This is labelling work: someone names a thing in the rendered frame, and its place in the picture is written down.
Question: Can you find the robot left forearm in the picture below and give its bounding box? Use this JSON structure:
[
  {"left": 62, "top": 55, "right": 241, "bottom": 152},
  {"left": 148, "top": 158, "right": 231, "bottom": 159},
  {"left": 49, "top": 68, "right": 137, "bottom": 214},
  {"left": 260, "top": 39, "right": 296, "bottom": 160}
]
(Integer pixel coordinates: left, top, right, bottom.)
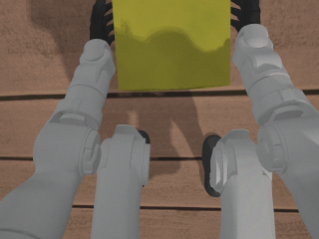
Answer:
[{"left": 33, "top": 39, "right": 116, "bottom": 167}]

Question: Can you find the robot left hand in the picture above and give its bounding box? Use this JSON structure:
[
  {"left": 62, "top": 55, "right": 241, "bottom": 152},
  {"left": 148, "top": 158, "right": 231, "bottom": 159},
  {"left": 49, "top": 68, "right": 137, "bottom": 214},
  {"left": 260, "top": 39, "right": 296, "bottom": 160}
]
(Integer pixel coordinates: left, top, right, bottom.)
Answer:
[{"left": 89, "top": 0, "right": 115, "bottom": 46}]

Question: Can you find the left robot shin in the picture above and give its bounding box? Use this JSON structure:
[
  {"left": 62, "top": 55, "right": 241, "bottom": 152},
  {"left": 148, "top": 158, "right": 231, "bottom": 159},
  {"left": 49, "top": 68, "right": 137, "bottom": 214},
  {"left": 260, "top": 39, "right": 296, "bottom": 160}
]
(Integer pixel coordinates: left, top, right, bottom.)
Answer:
[{"left": 96, "top": 124, "right": 143, "bottom": 175}]

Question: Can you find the left robot upper arm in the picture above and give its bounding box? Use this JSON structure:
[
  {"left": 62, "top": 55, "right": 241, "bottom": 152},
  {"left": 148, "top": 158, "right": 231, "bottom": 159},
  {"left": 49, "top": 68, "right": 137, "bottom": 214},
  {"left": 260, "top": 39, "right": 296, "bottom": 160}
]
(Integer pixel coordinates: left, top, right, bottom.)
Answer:
[{"left": 0, "top": 122, "right": 102, "bottom": 239}]

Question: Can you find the right robot upper arm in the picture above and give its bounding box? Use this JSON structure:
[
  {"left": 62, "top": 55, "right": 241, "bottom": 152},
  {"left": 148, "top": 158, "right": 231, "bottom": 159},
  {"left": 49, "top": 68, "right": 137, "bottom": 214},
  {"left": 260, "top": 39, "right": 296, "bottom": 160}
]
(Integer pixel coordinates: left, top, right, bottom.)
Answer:
[{"left": 255, "top": 115, "right": 319, "bottom": 239}]

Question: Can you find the robot right hand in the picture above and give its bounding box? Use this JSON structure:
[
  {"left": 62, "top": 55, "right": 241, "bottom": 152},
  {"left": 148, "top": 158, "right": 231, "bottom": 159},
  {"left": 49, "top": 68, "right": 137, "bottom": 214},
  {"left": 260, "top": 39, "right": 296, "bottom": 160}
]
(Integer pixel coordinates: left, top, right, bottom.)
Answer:
[{"left": 230, "top": 0, "right": 261, "bottom": 34}]

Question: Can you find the carton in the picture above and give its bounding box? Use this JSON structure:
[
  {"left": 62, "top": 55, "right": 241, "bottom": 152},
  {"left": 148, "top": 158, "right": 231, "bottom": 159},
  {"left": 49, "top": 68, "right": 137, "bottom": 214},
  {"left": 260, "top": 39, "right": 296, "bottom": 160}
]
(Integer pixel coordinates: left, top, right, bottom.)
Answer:
[{"left": 112, "top": 0, "right": 231, "bottom": 92}]

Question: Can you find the robot right forearm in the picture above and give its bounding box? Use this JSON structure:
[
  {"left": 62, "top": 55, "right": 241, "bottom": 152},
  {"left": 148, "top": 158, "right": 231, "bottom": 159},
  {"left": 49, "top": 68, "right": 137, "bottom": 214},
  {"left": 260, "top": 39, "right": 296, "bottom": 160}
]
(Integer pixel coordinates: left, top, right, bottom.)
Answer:
[{"left": 232, "top": 24, "right": 319, "bottom": 126}]

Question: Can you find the robot left thigh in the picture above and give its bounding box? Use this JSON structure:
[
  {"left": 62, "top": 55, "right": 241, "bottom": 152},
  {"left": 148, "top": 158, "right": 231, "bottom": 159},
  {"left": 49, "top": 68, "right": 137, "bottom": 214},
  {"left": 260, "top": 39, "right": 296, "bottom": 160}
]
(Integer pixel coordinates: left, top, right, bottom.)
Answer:
[{"left": 90, "top": 133, "right": 151, "bottom": 239}]

